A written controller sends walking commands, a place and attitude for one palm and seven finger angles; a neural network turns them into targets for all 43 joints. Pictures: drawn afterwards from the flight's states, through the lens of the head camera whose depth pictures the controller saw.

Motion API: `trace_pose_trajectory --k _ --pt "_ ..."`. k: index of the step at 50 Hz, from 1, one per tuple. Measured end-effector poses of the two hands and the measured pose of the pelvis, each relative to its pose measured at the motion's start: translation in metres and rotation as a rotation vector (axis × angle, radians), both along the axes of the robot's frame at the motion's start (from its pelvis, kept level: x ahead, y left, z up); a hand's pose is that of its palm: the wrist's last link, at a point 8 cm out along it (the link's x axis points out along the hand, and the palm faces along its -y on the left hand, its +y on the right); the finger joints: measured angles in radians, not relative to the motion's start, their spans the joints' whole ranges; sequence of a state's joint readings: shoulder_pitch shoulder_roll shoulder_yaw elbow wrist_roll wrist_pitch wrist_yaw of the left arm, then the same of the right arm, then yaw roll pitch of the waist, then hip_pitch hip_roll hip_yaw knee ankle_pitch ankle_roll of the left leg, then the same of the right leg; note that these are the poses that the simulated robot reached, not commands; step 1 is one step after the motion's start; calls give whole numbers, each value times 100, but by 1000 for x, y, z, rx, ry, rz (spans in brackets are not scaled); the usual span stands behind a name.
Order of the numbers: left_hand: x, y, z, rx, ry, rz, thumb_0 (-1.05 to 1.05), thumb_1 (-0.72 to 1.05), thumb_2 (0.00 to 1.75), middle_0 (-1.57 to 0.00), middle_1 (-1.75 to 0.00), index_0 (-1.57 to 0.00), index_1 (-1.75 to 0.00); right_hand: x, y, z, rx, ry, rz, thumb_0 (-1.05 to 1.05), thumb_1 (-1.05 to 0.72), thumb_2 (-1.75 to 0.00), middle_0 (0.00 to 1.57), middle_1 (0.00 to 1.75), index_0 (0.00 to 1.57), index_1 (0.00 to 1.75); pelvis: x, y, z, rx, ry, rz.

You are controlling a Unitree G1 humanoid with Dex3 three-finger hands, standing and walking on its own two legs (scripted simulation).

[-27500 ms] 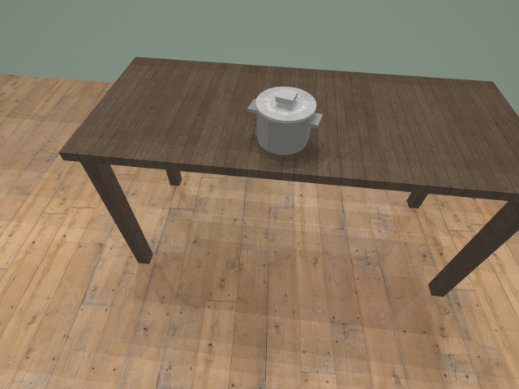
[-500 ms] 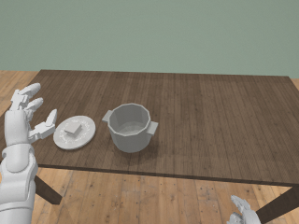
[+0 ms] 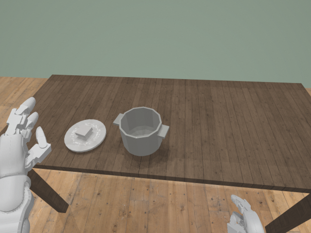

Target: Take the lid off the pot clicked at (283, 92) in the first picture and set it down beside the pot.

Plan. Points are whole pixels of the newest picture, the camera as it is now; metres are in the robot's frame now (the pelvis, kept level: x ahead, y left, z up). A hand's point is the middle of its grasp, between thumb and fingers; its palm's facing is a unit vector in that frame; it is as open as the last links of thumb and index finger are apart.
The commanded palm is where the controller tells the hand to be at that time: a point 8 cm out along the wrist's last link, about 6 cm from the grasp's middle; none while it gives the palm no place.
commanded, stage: draw the hand back to the body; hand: left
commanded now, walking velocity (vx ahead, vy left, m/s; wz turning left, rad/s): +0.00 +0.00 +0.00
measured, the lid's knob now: (84, 131) +0.47 +0.34 -0.08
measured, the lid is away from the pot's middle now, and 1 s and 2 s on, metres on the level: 0.23 0.23 0.23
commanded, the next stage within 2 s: step back with the hand held close in 0.54 s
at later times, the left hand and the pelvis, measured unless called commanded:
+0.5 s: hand (35, 168) +0.19 +0.26 +0.16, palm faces +0.42 -0.82 -0.39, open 7.4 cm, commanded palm +0.14 +0.29 +0.17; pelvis +0.01 +0.01 +0.00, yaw +0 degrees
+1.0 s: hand (45, 171) +0.19 +0.25 +0.14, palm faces +0.17 -0.84 -0.51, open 7.4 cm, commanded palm +0.13 +0.31 +0.17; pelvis -0.01 +0.03 -0.01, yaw -3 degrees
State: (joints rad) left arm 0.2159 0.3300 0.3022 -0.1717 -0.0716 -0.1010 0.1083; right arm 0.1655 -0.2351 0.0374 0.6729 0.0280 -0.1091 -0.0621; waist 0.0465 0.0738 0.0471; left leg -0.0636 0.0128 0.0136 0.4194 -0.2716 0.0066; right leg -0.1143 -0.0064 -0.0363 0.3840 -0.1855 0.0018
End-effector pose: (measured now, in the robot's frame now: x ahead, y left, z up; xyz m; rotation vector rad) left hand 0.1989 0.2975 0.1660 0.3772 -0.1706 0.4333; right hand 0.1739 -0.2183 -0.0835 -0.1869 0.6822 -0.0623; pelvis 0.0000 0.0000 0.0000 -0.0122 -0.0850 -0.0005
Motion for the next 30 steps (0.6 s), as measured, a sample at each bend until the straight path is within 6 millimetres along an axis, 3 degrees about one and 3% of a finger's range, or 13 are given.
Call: trace_pose_trajectory --k 21,30 --pt "-51 -8 9 75 25 -32 2 89 90 -21 -30 -21 -31 18 17 10 -7 -65 26 2 -90 -90 20 30 20 30 8 11 -2 -8 4 -4" --pt "-49 -4 6 63 27 -11 2 89 90 -21 -30 -21 -31 26 25 11 -9 -70 43 2 -90 -90 20 30 20 30 11 14 -3 -9 7 -1"
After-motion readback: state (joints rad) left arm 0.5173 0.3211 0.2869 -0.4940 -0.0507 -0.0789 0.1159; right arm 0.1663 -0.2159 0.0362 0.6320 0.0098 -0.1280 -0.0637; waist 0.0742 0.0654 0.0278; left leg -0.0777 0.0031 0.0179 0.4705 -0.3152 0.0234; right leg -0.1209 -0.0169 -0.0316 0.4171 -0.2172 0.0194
